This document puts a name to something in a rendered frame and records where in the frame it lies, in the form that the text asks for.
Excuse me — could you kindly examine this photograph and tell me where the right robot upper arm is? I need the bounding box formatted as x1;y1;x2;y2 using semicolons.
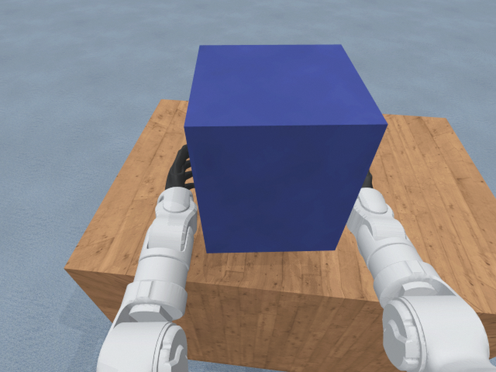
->
383;295;496;372

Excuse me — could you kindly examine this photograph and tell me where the robot left hand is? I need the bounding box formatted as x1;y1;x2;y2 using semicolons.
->
165;144;195;190

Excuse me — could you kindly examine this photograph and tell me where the pedestal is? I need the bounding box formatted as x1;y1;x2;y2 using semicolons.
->
64;99;496;372

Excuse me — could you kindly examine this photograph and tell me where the carton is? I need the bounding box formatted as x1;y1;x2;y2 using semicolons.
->
184;44;388;253

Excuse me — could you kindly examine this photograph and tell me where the right robot forearm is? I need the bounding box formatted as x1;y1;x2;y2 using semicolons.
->
346;188;490;356

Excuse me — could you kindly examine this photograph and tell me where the robot right hand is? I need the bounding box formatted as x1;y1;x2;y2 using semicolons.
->
362;169;373;188

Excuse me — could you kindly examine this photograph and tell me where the left robot upper arm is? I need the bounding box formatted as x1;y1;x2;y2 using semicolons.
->
98;322;188;372

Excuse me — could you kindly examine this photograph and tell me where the left robot forearm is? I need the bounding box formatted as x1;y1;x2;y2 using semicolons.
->
96;187;198;372

